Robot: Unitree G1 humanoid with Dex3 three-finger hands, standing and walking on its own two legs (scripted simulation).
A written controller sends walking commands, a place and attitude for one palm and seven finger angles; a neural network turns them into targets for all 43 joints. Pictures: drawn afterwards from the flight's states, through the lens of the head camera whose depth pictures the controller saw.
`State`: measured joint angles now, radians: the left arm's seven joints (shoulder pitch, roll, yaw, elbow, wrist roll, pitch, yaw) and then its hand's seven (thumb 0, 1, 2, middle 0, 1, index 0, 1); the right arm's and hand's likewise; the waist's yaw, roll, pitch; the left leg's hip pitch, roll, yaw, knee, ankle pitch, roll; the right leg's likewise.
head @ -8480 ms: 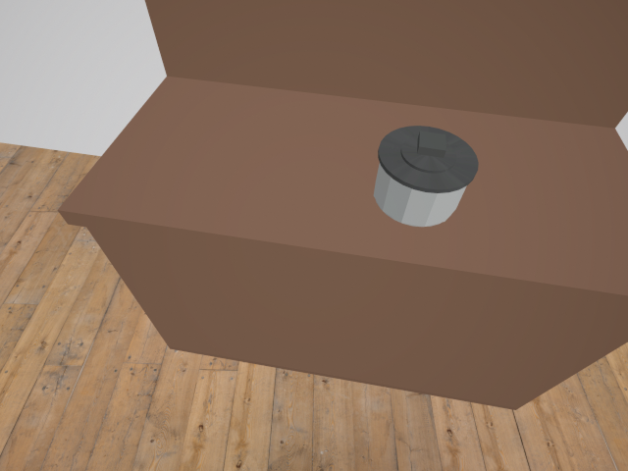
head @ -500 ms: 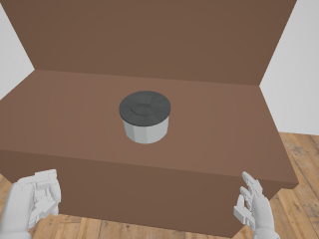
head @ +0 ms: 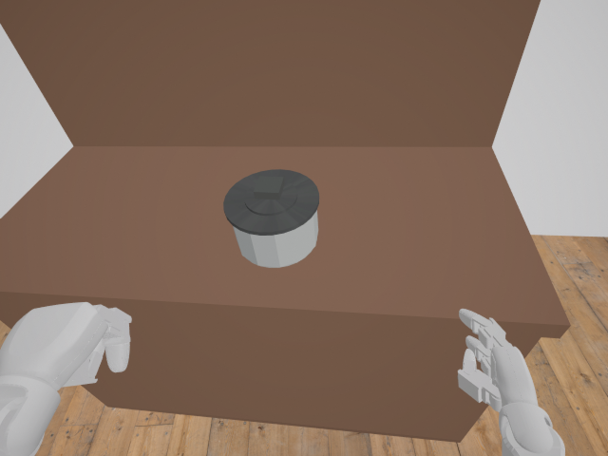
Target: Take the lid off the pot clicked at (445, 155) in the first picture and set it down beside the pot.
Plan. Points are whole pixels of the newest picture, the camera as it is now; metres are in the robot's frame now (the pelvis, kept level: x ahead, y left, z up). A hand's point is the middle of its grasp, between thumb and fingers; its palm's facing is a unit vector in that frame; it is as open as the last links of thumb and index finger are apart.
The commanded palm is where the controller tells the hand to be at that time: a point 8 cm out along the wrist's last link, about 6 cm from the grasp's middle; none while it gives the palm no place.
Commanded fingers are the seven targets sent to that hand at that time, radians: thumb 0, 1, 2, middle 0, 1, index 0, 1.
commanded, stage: reach forward and open the fingers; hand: left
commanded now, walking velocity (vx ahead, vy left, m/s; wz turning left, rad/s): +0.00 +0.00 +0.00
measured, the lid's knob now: (269, 187) +0.53 +0.12 +0.08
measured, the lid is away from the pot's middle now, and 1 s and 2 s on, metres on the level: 0.00 0.00 0.00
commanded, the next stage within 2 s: move the open hand above the knob in 0.76 s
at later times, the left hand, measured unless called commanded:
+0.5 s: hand (101, 318) +0.23 +0.26 +0.12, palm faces -0.17 -0.05 -0.98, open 8.6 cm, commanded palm +0.22 +0.26 +0.19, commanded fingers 0.00 -0.34 1.45 -0.81 -0.08 -0.81 -0.08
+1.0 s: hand (135, 261) +0.30 +0.24 +0.14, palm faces -0.18 -0.06 -0.98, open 10.4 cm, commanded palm +0.29 +0.23 +0.21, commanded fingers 0.00 -0.34 1.46 -0.82 -0.08 -0.82 -0.08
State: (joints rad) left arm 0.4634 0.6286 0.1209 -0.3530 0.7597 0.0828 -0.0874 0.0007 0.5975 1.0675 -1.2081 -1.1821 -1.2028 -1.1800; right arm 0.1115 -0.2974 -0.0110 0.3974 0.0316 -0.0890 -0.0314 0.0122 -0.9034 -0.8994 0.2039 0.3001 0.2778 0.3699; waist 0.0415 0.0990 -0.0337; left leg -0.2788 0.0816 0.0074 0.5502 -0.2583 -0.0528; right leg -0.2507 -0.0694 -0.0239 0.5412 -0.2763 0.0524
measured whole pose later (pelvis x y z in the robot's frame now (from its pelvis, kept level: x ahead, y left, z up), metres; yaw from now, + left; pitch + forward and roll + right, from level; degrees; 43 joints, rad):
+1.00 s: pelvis -0.01 +0.00 +0.01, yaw +1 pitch -2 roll +0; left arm -0.21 0.64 -0.05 -0.01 0.78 0.12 -0.38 0.00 -0.34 1.46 -0.83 -0.08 -0.83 -0.08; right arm 0.07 -0.30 0.01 0.41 0.06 -0.04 -0.01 0.01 -0.90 -0.90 0.20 0.30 0.21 0.32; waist 0.03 0.09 0.00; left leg -0.23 0.06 0.00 0.45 -0.19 -0.05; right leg -0.21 -0.09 -0.03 0.48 -0.23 0.05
